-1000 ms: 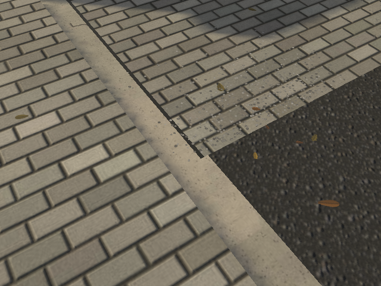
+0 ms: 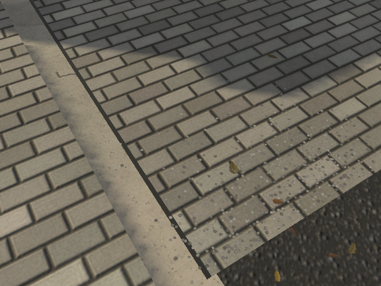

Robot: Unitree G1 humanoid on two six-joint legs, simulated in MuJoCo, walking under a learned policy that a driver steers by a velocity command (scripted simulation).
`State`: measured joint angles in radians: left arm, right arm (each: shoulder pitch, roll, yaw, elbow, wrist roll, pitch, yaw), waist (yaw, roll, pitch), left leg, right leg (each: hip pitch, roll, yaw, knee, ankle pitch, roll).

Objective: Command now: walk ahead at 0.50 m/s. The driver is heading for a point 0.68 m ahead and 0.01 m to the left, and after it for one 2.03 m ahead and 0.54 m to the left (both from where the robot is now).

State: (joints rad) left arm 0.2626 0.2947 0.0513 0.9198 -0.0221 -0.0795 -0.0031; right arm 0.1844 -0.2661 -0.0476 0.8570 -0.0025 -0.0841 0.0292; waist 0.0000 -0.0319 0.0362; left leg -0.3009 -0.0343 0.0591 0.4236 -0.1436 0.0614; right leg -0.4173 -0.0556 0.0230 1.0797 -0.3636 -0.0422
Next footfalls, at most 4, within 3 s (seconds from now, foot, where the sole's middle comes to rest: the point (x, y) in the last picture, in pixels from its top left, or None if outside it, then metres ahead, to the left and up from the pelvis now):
0.42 right None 0.38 -0.18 -0.82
0.94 left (180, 234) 0.68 0.05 -0.82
1.40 right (207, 166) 1.01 -0.06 -0.82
1.88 left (124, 153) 1.07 0.31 -0.82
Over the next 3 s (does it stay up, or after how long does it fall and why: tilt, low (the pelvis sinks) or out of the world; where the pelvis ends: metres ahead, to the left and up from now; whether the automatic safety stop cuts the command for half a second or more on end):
stays up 1.59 0.38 -0.07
